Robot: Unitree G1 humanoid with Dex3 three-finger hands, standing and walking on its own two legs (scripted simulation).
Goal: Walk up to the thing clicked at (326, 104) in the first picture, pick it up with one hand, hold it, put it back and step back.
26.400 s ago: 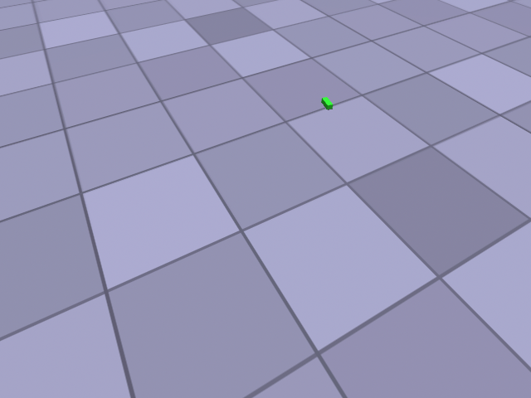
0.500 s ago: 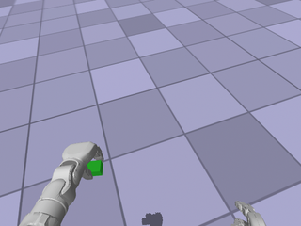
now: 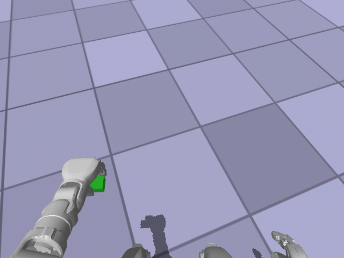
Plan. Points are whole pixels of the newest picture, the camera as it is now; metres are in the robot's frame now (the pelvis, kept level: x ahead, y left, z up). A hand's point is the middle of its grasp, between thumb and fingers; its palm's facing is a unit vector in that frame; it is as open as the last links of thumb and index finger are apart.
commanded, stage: crouch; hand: left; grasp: from above
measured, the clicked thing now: (87, 184) +0.33 +0.25 -0.13
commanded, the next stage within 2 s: lower in 1.62 s
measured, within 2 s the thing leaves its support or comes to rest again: neither
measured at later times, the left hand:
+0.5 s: hand (104, 189) +0.38 +0.26 -0.34, palm faces -0.44 -0.02 -0.90, open 6.7 cm
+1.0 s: hand (110, 194) +0.41 +0.28 -0.48, palm faces -0.44 -0.04 -0.90, open 6.7 cm
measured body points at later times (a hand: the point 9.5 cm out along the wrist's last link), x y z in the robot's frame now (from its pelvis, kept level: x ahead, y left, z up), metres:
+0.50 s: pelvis -0.04 +0.02 -0.20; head +0.14 +0.03 +0.21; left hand +0.40 +0.26 -0.29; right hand +0.00 -0.25 -0.33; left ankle +0.03 +0.14 -0.70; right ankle +0.03 -0.15 -0.70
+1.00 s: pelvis -0.06 +0.01 -0.33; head +0.18 +0.06 +0.05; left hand +0.43 +0.28 -0.43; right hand +0.00 -0.28 -0.44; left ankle +0.03 +0.14 -0.70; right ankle +0.03 -0.15 -0.70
